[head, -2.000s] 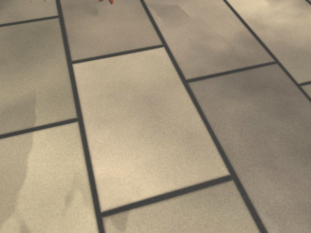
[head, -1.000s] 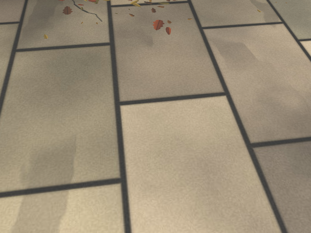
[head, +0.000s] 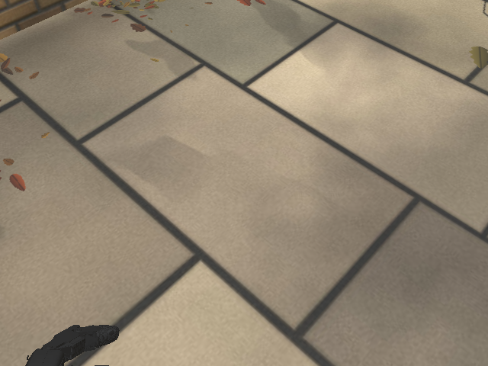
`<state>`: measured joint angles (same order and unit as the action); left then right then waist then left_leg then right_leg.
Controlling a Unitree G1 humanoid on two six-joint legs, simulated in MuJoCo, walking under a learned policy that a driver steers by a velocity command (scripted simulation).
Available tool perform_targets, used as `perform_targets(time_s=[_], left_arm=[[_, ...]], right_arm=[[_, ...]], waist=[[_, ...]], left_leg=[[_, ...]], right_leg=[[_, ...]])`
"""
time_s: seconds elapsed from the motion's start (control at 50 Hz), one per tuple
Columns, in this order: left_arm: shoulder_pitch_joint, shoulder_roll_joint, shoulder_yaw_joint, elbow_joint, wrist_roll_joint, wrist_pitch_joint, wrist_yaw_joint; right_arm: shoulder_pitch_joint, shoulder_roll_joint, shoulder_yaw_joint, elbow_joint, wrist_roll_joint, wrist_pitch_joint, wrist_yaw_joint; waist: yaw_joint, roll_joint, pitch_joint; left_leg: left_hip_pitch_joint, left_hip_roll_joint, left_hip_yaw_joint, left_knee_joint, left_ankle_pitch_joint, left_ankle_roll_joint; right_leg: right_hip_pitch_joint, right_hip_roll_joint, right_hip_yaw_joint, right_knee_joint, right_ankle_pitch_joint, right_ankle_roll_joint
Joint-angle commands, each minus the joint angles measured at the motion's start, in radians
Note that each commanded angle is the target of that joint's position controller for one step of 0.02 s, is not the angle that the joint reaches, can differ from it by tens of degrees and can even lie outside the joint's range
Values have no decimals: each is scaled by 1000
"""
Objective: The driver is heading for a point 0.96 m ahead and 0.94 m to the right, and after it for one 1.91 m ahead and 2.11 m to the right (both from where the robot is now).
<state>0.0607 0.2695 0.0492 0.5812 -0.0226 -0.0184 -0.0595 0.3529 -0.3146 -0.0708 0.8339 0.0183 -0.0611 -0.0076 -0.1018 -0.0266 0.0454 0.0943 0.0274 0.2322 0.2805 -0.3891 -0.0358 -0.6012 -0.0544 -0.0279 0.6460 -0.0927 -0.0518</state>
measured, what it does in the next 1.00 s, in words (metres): walks ahead, turning right: right foot, then left foot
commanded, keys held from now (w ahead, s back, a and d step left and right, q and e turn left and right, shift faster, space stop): w+e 0.34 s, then e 0.12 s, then no key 0.50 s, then e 0.04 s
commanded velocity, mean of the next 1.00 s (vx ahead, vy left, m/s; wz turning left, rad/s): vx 0.28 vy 0.00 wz -0.41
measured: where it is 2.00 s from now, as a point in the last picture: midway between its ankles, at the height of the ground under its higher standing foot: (346, 249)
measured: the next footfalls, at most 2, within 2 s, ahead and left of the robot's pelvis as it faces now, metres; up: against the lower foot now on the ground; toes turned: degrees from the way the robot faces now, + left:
right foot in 0.04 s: +0.19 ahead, -0.10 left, +0.00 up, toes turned -4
left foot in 0.50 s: +0.50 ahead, +0.05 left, +0.00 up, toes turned -21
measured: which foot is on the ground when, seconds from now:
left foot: down 0.00-0.06, up 0.08-0.48, down 0.50-1.00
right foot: up 0.00-0.02, down 0.04-0.50, up 0.52-0.82, down 0.84-1.00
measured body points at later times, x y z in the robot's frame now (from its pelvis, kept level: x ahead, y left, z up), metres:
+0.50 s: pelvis +0.28 -0.01 +0.00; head +0.31 -0.03 +0.45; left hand +0.41 +0.27 -0.11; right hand +0.45 -0.31 -0.07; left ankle +0.46 +0.06 -0.73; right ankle +0.16 -0.10 -0.73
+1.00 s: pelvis +0.38 -0.04 +0.01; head +0.38 -0.05 +0.46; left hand +0.60 +0.14 -0.10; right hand +0.40 -0.32 -0.12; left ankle +0.46 +0.06 -0.73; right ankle +0.34 -0.16 -0.73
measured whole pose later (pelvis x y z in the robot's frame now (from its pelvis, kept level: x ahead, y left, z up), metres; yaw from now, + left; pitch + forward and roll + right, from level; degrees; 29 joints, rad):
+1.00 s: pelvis +0.38 -0.04 +0.01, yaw -23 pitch -1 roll +1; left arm 0.21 0.23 0.02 0.71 0.02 0.02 0.02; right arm 0.17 -0.24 -0.01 0.81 -0.02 -0.01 0.01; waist -0.02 0.01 0.02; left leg -0.28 0.00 0.03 0.50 -0.21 0.00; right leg -0.25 0.00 0.06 0.56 -0.29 0.01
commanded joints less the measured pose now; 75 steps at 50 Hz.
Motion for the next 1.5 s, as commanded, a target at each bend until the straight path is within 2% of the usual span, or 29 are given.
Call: perform_targets(time_s=[0.02, 0.04, 0.06, 0.08, 0.1, 0.12, 0.14, 0.22, 0.36, 0.5, 0.52, 0.54, 0.58, 0.64, 0.74, 0.82, 0.86, 0.88, 0.92, 1.0, 1.1, 1.16, 1.2, 1.22, 1.24, 1.26, 1.34, 1.42, 1.5], left_arm=[[97, 140, 61, -56, 4, -7, -1], [273, 193, 94, -9, 1, 0, 14], [381, 276, 114, 18, -9, 11, 37], [331, 337, 112, -22, -9, -7, 32], [340, 242, 87, -22, -3, -21, 24], [309, 208, 75, -10, 3, -33, 25], [246, 186, 67, -13, 4, -40, 25], [153, 152, 53, -19, 17, -47, 43], [252, 197, 66, 48, 3, -32, 75], [239, 127, 53, 49, 5, 1, 95], [307, 58, 30, 34, 27, -1, 94], [500, 63, 22, 55, 3, -4, 89], [376, 196, 52, 78, -5, 22, 94], [275, 142, 43, 56, 11, 62, 106], [269, 73, 15, 77, 27, 49, 98], [240, 80, 17, 86, 36, 57, 84], [187, 164, 27, 47, 53, 58, 92], [153, 146, 23, 73, 48, 56, 88], [122, 74, 4, 68, 58, 41, 80], [142, 124, 17, 70, 33, 21, 83], [210, 151, 33, 57, 9, 28, 89], [157, 141, 34, 34, -5, 10, 88], [35, 50, 12, -34, -4, -1, 86], [17, 38, 8, -77, -4, -13, 85], [45, 99, 26, -68, -2, -22, 88], [86, 108, 33, -47, -6, -26, 81], [64, 64, 28, -41, -12, -20, 47], [-15, 10, 4, -87, -6, -19, 20], [-46, 48, 15, -108, -7, -13, 1]], right_arm=[[-41, -220, -56, -55, 16, 8, -13], [-46, -200, -47, -62, 15, 9, -18], [-3, -98, -13, -86, -34, 1, -14], [28, -43, 16, -151, -32, -31, -1], [-100, -146, -8, -163, 5, -61, 12], [-159, -148, -6, -189, 26, -77, 17], [-156, -131, -3, -176, 8, -81, 9], [-116, -114, -8, -157, -33, -46, 7], [-364, -45, 21, -218, -28, -44, 20], [-215, -124, -21, -198, -46, -62, 24], [-129, -183, -28, -202, -68, -62, 19], [-89, -196, -35, -179, -64, -41, 26], [-166, -82, -7, -212, -29, -15, 26], [-287, -39, 21, -198, -47, 6, 24], [-280, -76, 6, -155, -31, 14, 19], [-285, -57, 22, -136, -14, 34, 19], [-218, -15, 40, -119, -41, 25, 32], [-192, 11, 44, -113, -42, 26, 31], [-236, -25, 36, -100, -44, 33, 24], [-220, -53, 25, -80, -40, 33, 10], [-227, -32, 15, -90, -18, 15, 1], [-159, -41, 2, -84, -4, -34, 17], [11, -123, -27, -33, -12, -51, 16], [95, -207, -50, -6, -16, -51, 20], [84, -172, -42, -10, -22, -48, 15], [54, -126, -30, -25, -20, -45, 8], [-33, -76, -12, -38, -26, -28, -5], [-35, -126, -22, -32, -19, -18, -11], [-15, -178, -37, -15, 4, -12, -5]], waist=[[145, 127, -85], [235, 96, -173], [231, -106, -257], [151, -263, -414], [228, -100, -378], [211, -76, -238], [156, 21, -156], [73, -13, -90], [161, -38, -23], [68, -72, -153], [72, 106, -299], [130, 366, -444], [85, 161, -289], [130, 138, -115], [119, 175, -181], [138, 142, -140], [88, -12, -106], [46, -143, -100], [76, -98, -34], [85, -36, -29], [105, -81, 17], [44, -122, 31], [-36, 59, 3], [-39, 249, -8], [-22, 196, 13], [6, 121, 11], [29, 136, 41], [12, 115, 34], [29, 130, 42]], left_leg=[[-22, 235, -38, 248, 1094, 129], [-151, 199, -16, 474, 1030, 95], [-457, 129, -25, 802, 336, 53], [-804, -71, -207, 1104, -221, 11], [-914, -12, -338, 1138, -147, 26], [-940, 22, -320, 1081, -55, 45], [-882, 64, -321, 991, 17, 42], [-712, 95, -305, 811, 106, -11], [-601, -5, -277, 334, 474, -45], [-311, 8, -308, 144, 574, 64], [-32, 220, -487, 224, 940, 145], [189, 431, -849, 188, 925, 338], [10, 347, -759, 112, 489, 289], [-329, 210, -525, 27, 398, 235], [-342, 188, -409, 40, 598, 268], [-435, 150, -398, 43, 182, 204], [-511, 53, -321, 121, -24, 83], [-386, -5, -232, 141, 42, 39], [-331, -4, -234, 164, 130, 22], [-343, 6, -233, 179, 196, 42], [-442, -51, -172, 322, -116, 59], [-369, -21, -245, 269, -52, 104], [-88, 145, -458, 83, -141, 162], [37, 355, -799, -55, -159, 274], [48, 433, -863, -49, -50, 326], [65, 404, -774, -29, 13, 305], [-44, 257, -383, -97, 261, 191], [-124, 214, -185, -116, 379, 182], [-114, 251, -107, -97, 500, 163]], right_leg=[[233, 106, -90, -50, -89, -75], [500, 132, -68, -108, -25, -116], [807, -72, 237, -94, 29, -185], [1037, -281, 839, -275, -252, -393], [1000, -269, 802, -356, -307, -338], [872, -235, 663, -363, -246, -300], [713, -189, 555, -365, -126, -267], [432, -110, 387, -418, 145, -258], [308, -18, 284, -387, 76, -174], [418, 34, 368, 18, 186, -41], [267, 116, 291, 306, -188, 13], [46, 207, 232, 563, -666, 68], [-44, 106, 218, 698, -512, 110], [92, 37, 162, 504, -412, 121], [309, 31, 82, 124, -282, 115], [484, 47, 60, -162, -73, 61], [520, -103, 231, -237, 18, -12], [349, -95, 234, -265, -237, -48], [261, -36, 198, -291, -361, -7], [304, -21, 192, -214, -97, 5], [248, -60, 373, -303, -620, -115], [210, -72, 467, -305, -594, -126], [-37, 69, 254, -1, -444, -20], [-213, 132, 155, 258, -460, 24], [-310, 75, 198, 437, -515, 33], [-336, 44, 216, 516, -443, 28], [-256, -20, 129, 439, -192, 36], [-111, -26, 31, 199, -39, 56], [24, 2, -28, 45, -20, 9]])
